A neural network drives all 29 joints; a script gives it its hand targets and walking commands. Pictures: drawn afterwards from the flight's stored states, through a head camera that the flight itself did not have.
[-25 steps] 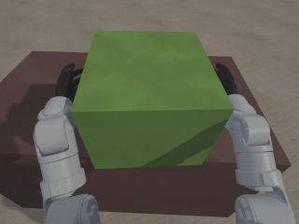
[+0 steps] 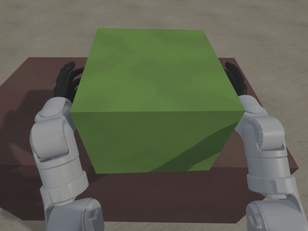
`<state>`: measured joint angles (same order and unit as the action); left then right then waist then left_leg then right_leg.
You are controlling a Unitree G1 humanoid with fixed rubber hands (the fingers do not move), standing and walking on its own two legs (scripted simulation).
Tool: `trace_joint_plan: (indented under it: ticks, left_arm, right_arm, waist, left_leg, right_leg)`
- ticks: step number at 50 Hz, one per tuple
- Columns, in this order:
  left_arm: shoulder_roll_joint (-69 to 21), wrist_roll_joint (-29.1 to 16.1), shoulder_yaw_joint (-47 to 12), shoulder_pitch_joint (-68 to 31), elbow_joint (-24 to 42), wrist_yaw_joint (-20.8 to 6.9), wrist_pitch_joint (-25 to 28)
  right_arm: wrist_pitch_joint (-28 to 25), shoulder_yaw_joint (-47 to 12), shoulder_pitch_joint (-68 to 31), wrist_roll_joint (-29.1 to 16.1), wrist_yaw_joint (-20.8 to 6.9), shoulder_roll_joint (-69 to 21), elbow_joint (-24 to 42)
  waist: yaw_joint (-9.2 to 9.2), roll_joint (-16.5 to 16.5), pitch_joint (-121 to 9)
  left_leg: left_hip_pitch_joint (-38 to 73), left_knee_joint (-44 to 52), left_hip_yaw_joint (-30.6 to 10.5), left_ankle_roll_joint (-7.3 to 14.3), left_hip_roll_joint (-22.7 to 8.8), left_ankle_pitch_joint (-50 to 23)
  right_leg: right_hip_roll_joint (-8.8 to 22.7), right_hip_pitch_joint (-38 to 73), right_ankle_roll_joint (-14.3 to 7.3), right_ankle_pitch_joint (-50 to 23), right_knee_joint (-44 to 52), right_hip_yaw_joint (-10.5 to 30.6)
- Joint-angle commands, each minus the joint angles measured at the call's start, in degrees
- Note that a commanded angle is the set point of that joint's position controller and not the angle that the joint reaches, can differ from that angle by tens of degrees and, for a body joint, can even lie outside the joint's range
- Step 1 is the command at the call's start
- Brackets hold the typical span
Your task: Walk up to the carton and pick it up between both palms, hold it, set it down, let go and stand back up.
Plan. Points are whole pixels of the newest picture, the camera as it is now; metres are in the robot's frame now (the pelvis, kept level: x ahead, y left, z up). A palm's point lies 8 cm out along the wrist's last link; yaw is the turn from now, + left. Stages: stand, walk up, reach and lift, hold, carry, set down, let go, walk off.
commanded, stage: hold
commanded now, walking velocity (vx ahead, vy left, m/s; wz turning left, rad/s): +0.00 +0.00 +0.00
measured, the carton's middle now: (152, 98) +0.40 +0.01 +0.17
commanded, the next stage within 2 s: none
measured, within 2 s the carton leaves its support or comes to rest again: neither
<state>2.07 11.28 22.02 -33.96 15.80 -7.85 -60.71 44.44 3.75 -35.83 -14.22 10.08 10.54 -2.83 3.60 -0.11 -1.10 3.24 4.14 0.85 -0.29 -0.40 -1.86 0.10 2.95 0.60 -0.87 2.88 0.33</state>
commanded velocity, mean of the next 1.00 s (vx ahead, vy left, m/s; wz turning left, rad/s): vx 0.00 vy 0.00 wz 0.00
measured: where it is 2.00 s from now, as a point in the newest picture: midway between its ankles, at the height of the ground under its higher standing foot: outside the picture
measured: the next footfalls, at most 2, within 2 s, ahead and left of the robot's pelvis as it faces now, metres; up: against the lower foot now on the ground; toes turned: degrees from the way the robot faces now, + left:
none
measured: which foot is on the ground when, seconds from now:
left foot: down 0.00-1.00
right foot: down 0.00-1.00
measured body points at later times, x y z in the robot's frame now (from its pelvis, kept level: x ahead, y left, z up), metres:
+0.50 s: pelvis -0.01 +0.00 +0.00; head -0.03 +0.00 +0.45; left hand +0.35 +0.19 +0.24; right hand +0.37 -0.18 +0.22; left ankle +0.00 +0.12 -0.76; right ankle -0.01 -0.12 -0.76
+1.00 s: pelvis +0.00 -0.01 +0.00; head -0.05 +0.02 +0.44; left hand +0.36 +0.20 +0.23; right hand +0.38 -0.17 +0.23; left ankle +0.00 +0.12 -0.76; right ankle -0.01 -0.12 -0.76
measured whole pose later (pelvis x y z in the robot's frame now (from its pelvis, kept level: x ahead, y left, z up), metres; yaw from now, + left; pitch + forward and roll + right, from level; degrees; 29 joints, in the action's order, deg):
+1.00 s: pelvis +0.00 -0.01 +0.00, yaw +5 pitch -4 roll -1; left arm 4.9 15.1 19.8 -38.9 -1.6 -8.9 -49.8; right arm 33.1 4.3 -41.2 -14.6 9.0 10.5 -21.8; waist 6.2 -3.3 -2.9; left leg -3.0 -14.5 -4.0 -1.4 -1.2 7.5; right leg -1.0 2.9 -0.7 5.0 -6.2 -4.4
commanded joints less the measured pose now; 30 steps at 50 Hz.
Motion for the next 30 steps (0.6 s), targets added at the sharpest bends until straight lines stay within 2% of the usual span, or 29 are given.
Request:
trace_joint_plan:
  ticks: [1, 5, 9, 14, 19, 23, 26, 30]
  left_arm:
    - [-13.56, -8.24, -20.67, -27.36, 3.82, -7.97, 0.53]
    - [-10.6, -5.43, -15.67, -24.77, -0.44, -11.22, -2.33]
    - [-11.0, -6.38, -16.67, -28.32, 2.1, -12.86, -2.26]
    - [-13.17, -9.9, -22.25, -34.96, 7.92, -11.34, 0.65]
    - [-15.81, -12.35, -25.72, -36.26, 8.93, -8.71, 2.29]
    - [-15.18, -10.76, -23.13, -32.8, 5.06, -8.43, 1.11]
    - [-13.03, -8.36, -19.16, -29.32, 0.94, -9.81, -0.66]
    - [-10.75, -5.36, -14.93, -27.24, -1.19, -12.16, -2.74]
  right_arm:
    - [-2.37, -16.12, -33.88, -5.75, -5.16, -16.65, 11.22]
    - [0.39, -12.75, -29.16, -4.28, -3.51, -14.22, 4.46]
    - [0.85, -12.12, -31.18, -5.24, -2.53, -14.75, 5.96]
    - [-0.98, -14.82, -38.32, -7.49, -2.97, -18.05, 13.74]
    - [-2.04, -17.64, -42.34, -8.09, -4.05, -20.34, 18.77]
    - [-1.03, -17.14, -39.53, -6.92, -4.32, -19.12, 15.18]
    - [0.46, -15.32, -35.14, -5.6, -3.93, -16.93, 9.76]
    - [1.9, -12.93, -31.44, -5.3, -3.03, -14.53, 4.77]
  waist:
    - [-0.25, -0.14, -21.88]
    - [0.55, 0.18, -11.25]
    - [1.06, 2.08, -11.17]
    - [0.73, 3.0, -21.76]
    - [0.09, 1.43, -30.64]
    - [-0.15, -0.23, -27.87]
    - [-0.04, -1.22, -20.3]
    - [0.01, 0.03, -12.22]
  left_leg:
    - [6.44, -4.67, 1.05, -0.72, 1.61, -15.05]
    - [2.09, -2.26, 1.49, -1.05, 2.18, -10.87]
    - [0.59, -2.37, 1.55, -1.39, 2.25, -11.17]
    - [2.02, -3.98, 1.02, -1.17, 1.86, -13.1]
    - [5.58, -5.7, 0.41, -0.48, 1.39, -14.56]
    - [5.42, -5.04, 0.33, -0.13, 1.29, -13.03]
    - [3.17, -3.58, 0.85, -0.25, 1.51, -10.7]
    - [1.33, -2.53, 1.35, -0.96, 1.95, -9.53]
  right_leg:
    - [-2.74, 13.79, 4.29, -14.44, -4.59, -0.07]
    - [-2.43, 15.68, 5.1, -13.22, -2.98, 0.58]
    - [-2.26, 15.34, 4.59, -12.09, -3.34, 1.06]
    - [-2.33, 14.01, 3.93, -10.95, -4.99, 0.64]
    - [-2.63, 11.57, 3.91, -10.72, -6.05, -0.34]
    - [-2.66, 11.2, 4.4, -10.96, -5.43, -0.39]
    - [-2.64, 12.37, 4.84, -11.14, -4.33, -0.12]
    - [-2.85, 13.5, 4.81, -10.22, -3.45, 0.35]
